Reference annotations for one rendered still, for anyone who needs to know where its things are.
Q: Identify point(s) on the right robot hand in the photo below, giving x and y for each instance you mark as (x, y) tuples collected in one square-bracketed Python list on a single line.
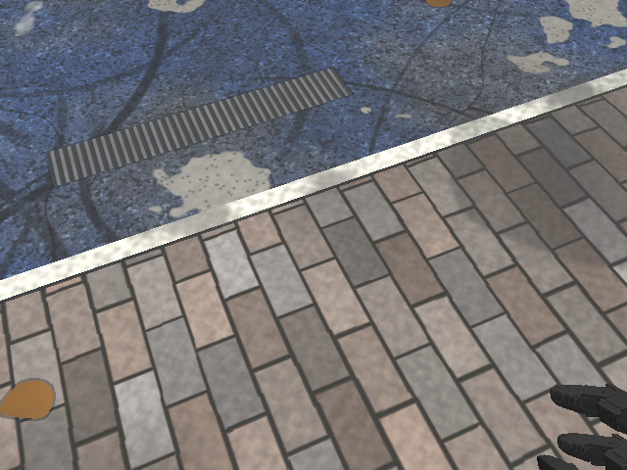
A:
[(610, 405)]

